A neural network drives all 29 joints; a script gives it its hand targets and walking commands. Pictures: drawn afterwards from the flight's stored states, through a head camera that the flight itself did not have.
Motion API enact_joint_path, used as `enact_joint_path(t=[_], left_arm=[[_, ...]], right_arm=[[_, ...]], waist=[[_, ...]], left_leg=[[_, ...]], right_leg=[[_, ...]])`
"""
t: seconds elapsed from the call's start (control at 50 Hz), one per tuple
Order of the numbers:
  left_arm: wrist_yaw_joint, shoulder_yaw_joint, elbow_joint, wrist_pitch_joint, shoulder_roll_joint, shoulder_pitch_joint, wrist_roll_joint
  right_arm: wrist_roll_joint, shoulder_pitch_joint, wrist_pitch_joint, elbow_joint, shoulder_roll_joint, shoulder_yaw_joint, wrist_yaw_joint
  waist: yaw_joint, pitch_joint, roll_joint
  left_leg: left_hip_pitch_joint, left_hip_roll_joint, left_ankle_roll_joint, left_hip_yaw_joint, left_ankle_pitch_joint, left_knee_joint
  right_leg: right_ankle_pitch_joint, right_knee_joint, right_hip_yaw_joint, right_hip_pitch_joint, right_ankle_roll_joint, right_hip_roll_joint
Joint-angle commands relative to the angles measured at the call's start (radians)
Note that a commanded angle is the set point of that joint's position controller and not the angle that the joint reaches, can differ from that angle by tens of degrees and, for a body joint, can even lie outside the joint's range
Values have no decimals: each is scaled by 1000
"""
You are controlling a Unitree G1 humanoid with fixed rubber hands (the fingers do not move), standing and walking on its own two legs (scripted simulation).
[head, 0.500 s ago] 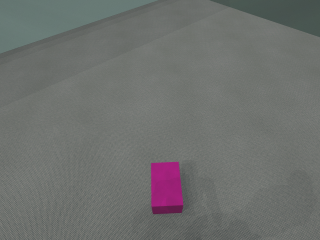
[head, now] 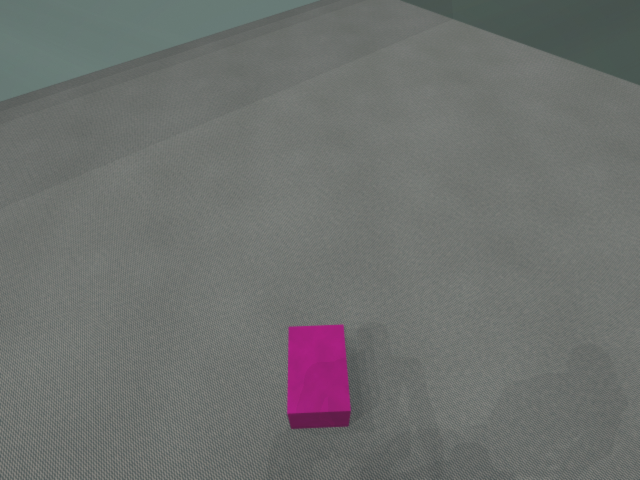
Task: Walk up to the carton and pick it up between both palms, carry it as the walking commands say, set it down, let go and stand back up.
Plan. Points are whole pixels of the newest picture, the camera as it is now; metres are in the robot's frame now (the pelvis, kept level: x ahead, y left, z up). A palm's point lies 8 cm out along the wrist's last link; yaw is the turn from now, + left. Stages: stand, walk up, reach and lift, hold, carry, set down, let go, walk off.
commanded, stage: walk up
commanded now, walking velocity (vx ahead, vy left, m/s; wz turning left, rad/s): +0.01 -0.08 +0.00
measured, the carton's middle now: (317, 375) +0.51 +0.02 -0.70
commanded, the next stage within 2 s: none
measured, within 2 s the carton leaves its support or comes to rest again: neither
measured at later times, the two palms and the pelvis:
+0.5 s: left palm out of the picture +0.00 +0.22 -0.15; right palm out of the picture -0.01 -0.25 -0.15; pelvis +0.01 -0.01 -0.01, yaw -1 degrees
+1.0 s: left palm out of the picture +0.00 +0.23 -0.14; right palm out of the picture -0.01 -0.29 -0.16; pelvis +0.00 -0.04 -0.02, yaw -1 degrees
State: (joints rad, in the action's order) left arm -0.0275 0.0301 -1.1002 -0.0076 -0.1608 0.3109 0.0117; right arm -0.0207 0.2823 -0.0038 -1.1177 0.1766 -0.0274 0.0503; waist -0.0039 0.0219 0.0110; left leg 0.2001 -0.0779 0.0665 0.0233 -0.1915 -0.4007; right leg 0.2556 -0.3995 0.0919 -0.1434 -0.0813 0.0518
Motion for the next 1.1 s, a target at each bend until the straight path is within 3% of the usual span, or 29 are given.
enact_joint_path(t=[0.0, 0.1, 0.18, 0.22, 0.3, 0.42, 0.44, 0.54, 0.56, 0.66, 0.7, 0.72, 0.74, 0.76, 0.78, 0.8, 0.82, 0.84, 0.86, 0.88, 0.9, 0.92, 0.94, 0.96, 0.98, 1.02, 1.04, 1.06, 1.08], left_arm=[[-10, 19, 13, -5, -92, 53, -4], [-13, 17, 2, -8, -69, 69, -7], [-13, 35, 9, 6, -100, 70, -2], [-16, 24, 9, -1, -75, 78, -6], [-12, 34, 13, 8, -98, 69, -3], [-8, 41, 32, 17, -111, 68, -2], [-4, 45, 44, 16, -114, 67, -2], [-7, 36, 50, 19, -125, 52, -2], [-7, 43, 53, 20, -144, 47, -2], [-2, 30, 64, 22, -140, 50, 0], [1, 37, 80, 26, -138, 32, -3], [1, 39, 86, 24, -128, 35, -3], [3, 36, 87, 23, -133, 46, -8], [7, 41, 97, 23, -139, 39, -4], [9, 43, 93, 25, -123, 39, -3], [15, 52, 107, 35, -133, 54, -1], [19, 52, 109, 42, -130, 75, 1], [23, 49, 109, 48, -127, 99, 1], [35, 44, 110, 45, -126, 137, 8], [41, 40, 85, 42, -108, 211, 8], [41, 38, 68, 30, -112, 215, 11], [31, 51, 50, 19, -166, 253, 28], [16, 42, 88, 5, -196, 205, 33], [11, 37, 87, -7, -206, 171, 34], [4, 31, 78, -13, -180, 129, 22], [-12, -15, 36, -28, -59, 72, 5], [-13, -13, 29, -31, -51, 68, -3], [-13, -8, 14, -35, -85, 88, -4], [-12, -5, 5, -37, -85, 83, -2]], right_arm=[[3, 71, 3, 2, 66, -9, 9], [3, 55, 3, 3, 67, -10, 14], [5, 82, -9, 5, 72, -11, 17], [4, 68, -6, -12, 43, -3, 15], [0, 68, -6, 8, 68, -10, 23], [-10, 98, -8, 22, 83, -11, 31], [-9, 87, -10, 29, 91, -15, 33], [-6, 77, -21, 53, 81, -5, 27], [-5, 105, -21, 55, 81, -9, 25], [-9, 81, -23, 70, 75, -5, 21], [-16, 131, -16, 67, 102, -13, 25], [-18, 137, -15, 61, 110, -19, 29], [-21, 151, -14, 60, 124, -22, 30], [-25, 170, -15, 60, 151, -29, 32], [-26, 161, -18, 60, 182, -41, 35], [-34, 135, -16, 78, 207, -50, 37], [-25, 107, -13, 85, 207, -52, 40], [-19, 40, -13, 100, 195, -48, 36], [-18, -25, -12, 124, 208, -50, 33], [-7, -91, -16, 143, 191, -47, 22], [-10, -123, -21, 154, 167, -40, 8], [-6, -68, -27, 148, 106, -23, 2], [-12, -16, -31, 148, 59, -10, -10], [-18, 7, -29, 138, 60, -20, -22], [-20, -1, -19, 131, 50, -7, -31], [8, -4, -1, 101, 18, 10, -32], [7, 5, 6, 106, 18, 10, -33], [4, 31, 0, 81, 19, 4, -35], [4, 42, -2, 71, 31, 3, -32]], waist=[[-11, 32, -37], [2, 20, -2], [-1, 53, -99], [10, 55, -39], [5, 31, -41], [7, 8, 12], [4, 0, 55], [9, 0, -11], [4, 9, -60], [5, 43, -55], [-12, 8, -54], [-12, 9, 34], [-12, 1, 69], [-15, -16, 68], [-13, -24, 127], [-7, 2, 203], [10, 30, 232], [37, 37, 249], [70, 12, 180], [131, -8, 150], [136, 48, 43], [146, 66, -251], [93, 91, -311], [81, 117, -233], [67, 132, -210], [2, 82, -107], [0, 62, -125], [7, 21, -104], [1, 6, -110]], left_leg=[[-35, -55, -46, -3, 83, -9], [-36, -67, -36, 10, 150, 5], [-8, -68, -36, 26, 62, -29], [5, -61, -21, 42, 64, -19], [-5, -68, -29, 49, 62, -45], [4, -117, -54, -6, 161, -61], [11, -111, -54, 9, 147, -71], [35, -84, -46, 34, 104, -100], [40, -80, -38, 49, 82, -115], [18, -57, -37, 74, 34, -105], [-39, -122, -60, 20, 149, -92], [-55, -155, -79, -13, 192, -78], [-76, -191, -90, -55, 210, -50], [-93, -253, -139, -156, 241, -15], [-75, -309, -173, -205, 259, 22], [-5, -393, -232, -267, 261, 70], [59, -418, -258, -283, 209, 102], [163, -399, -244, -249, 73, 116], [226, -323, -199, -172, -247, 131], [321, -238, -124, -87, -418, 100], [346, -123, -74, -1, -438, 11], [358, 4, -33, 124, -343, -272], [384, 25, -45, 81, -330, -423], [427, 22, -45, 21, -300, -489], [389, -14, -44, -34, -264, -446], [163, -3, -38, -42, -227, -327], [158, 23, -34, -22, -197, -273], [136, 42, -35, 4, -186, -266], [97, 48, -37, 18, -148, -216]], right_leg=[[-154, 108, -153, -83, 27, -167], [-243, 73, -111, -35, 34, -150], [-210, 85, -130, -73, 36, -164], [-205, 103, -129, -48, 35, -170], [-169, 74, -123, -74, 28, -161], [-204, -16, -81, -75, 28, -129], [-206, -19, -98, -85, 31, -134], [-255, 12, -118, -63, 8, -162], [-272, 15, -128, -79, 13, -171], [-176, 46, -144, -142, -4, -172], [-204, -42, -85, -175, 11, -143], [-198, -81, -86, -201, 28, -129], [-175, -114, -76, -225, 39, -113], [-140, -180, -53, -243, 55, -88], [-31, -257, -49, -258, 76, -71], [161, -374, -58, -247, 80, -63], [236, -458, -104, -235, 72, -78], [239, -453, -147, -162, 61, -116], [199, -360, -144, -66, 46, -125], [109, -210, -115, 75, 27, -122], [153, -46, -131, 63, 16, -106], [325, 193, -323, 7, 11, -230], [423, 310, -507, -65, -30, -358], [463, 355, -571, -74, -59, -415], [241, 301, -486, -80, -81, -381], [-441, 155, -278, -106, -44, -265], [-674, 101, -199, -24, -27, -229], [-804, 68, -165, 26, -33, -248], [-744, 73, -129, 54, -44, -244]])
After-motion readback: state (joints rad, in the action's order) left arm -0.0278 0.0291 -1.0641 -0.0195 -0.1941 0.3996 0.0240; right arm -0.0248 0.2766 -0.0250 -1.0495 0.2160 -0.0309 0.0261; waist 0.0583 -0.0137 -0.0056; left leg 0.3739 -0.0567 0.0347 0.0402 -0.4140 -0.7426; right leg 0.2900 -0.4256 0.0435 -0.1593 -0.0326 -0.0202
